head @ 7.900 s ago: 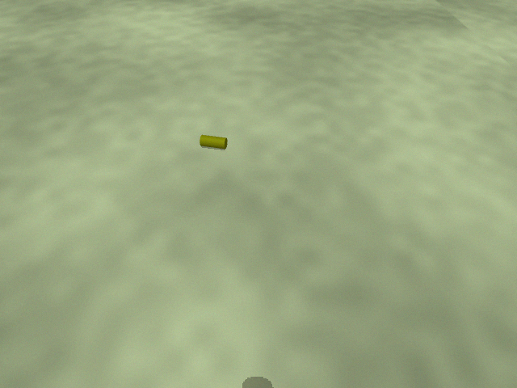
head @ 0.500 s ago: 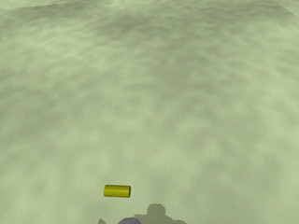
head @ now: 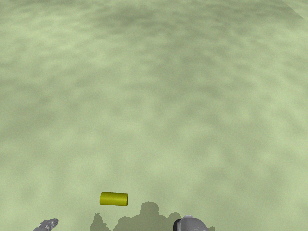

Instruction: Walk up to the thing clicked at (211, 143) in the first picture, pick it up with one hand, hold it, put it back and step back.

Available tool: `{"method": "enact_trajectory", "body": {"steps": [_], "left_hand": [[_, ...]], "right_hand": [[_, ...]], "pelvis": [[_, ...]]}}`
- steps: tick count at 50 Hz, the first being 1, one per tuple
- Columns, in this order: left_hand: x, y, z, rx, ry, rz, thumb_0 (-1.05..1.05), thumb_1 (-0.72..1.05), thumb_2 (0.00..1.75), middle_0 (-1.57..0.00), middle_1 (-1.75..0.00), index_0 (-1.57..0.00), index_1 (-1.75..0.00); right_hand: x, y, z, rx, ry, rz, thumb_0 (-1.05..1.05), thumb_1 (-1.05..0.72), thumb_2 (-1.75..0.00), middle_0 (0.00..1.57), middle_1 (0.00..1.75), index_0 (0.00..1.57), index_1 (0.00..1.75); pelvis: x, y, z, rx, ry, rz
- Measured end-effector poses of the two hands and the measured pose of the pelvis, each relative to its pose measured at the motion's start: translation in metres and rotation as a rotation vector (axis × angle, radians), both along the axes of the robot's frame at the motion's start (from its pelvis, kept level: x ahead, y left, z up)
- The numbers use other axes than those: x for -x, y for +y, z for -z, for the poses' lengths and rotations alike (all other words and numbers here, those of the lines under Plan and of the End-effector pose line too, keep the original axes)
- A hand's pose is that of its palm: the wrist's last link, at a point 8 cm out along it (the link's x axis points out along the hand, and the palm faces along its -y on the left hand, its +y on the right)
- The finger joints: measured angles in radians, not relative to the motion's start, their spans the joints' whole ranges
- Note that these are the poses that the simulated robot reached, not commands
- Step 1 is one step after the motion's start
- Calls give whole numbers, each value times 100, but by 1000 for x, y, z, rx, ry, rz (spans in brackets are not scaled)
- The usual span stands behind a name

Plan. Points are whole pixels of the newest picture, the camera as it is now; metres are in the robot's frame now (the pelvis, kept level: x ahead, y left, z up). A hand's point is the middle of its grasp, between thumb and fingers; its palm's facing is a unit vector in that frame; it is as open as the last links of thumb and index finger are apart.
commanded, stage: walk up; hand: left
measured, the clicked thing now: (114, 199) +0.35 +0.26 -0.72
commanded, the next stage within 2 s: none
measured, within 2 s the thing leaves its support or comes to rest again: neither
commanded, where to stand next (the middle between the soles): +0.04 -0.01 m, yaw -2 degrees
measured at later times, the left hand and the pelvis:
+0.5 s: hand out of the picture +0.01 +0.30 -0.16, palm faces +0.09 -0.93 -0.34, open 7.4 cm; pelvis -0.07 +0.02 +0.00, yaw +6 degrees
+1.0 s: hand out of the picture +0.00 +0.29 -0.14, palm faces -0.02 -0.93 -0.37, open 7.4 cm; pelvis -0.07 +0.02 +0.00, yaw +0 degrees
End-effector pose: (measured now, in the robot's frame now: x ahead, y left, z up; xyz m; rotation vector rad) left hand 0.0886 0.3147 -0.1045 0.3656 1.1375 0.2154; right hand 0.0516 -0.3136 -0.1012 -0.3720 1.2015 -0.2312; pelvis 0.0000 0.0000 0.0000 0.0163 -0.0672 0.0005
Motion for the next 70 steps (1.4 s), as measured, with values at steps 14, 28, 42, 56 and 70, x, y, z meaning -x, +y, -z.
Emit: {"method": "enact_trajectory", "body": {"steps": [14,28,42,56,70], "left_hand": [[9,-11,-2,-26,-81,-8,1,90,90,-20,-30,-21,-30],[117,37,19,50,63,-142,1,90,90,-20,-30,-21,-30],[121,0,3,29,78,-26,1,90,90,-20,-30,-21,-30],[69,24,7,36,-2,-3,1,90,90,-20,-30,-21,-30],[84,-5,4,54,116,10,1,90,90,-20,-30,-21,-30]], "right_hand": [[-14,12,33,-38,32,-106,1,-90,-90,20,30,21,30],[69,13,-29,107,82,-79,1,-90,-90,20,30,21,30],[42,5,-4,5,-40,-53,1,-90,-90,20,30,20,30],[41,44,-3,-23,-91,-31,1,-90,-90,20,30,21,30],[54,10,-2,-16,-19,33,1,-90,-90,20,30,21,30]], "pelvis": [[39,2,13,5,43,-57],[72,20,-6,45,41,-69],[73,7,-4,33,21,-2],[66,28,-1,5,7,23],[60,11,-10,21,29,38]]}}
